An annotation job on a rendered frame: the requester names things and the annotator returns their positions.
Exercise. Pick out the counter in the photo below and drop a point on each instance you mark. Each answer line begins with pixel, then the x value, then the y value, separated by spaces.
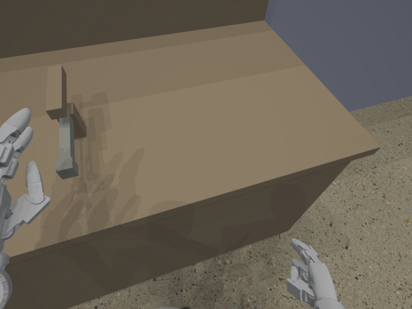
pixel 197 131

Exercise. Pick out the tap lever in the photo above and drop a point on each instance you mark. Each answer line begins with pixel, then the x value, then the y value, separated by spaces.
pixel 66 167

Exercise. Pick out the right robot hand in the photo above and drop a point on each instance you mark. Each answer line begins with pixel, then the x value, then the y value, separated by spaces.
pixel 316 282

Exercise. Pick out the left robot hand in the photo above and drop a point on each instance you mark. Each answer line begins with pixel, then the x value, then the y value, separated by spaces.
pixel 14 138

